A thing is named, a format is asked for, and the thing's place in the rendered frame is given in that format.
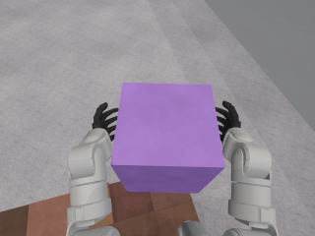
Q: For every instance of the robot left upper arm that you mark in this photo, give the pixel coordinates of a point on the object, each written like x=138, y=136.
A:
x=98, y=231

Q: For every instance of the left robot forearm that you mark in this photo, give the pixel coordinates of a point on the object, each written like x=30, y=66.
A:
x=89, y=200

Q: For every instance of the right robot thigh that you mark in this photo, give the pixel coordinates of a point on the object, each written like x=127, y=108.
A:
x=193, y=228

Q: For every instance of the right robot forearm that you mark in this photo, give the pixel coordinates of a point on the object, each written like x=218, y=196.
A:
x=251, y=168

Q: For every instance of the right robot hand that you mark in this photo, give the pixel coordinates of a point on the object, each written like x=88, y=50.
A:
x=231, y=118

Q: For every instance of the carton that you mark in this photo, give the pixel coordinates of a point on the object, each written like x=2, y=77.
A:
x=167, y=138

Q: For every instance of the left robot hand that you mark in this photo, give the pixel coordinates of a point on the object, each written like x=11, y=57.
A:
x=100, y=122

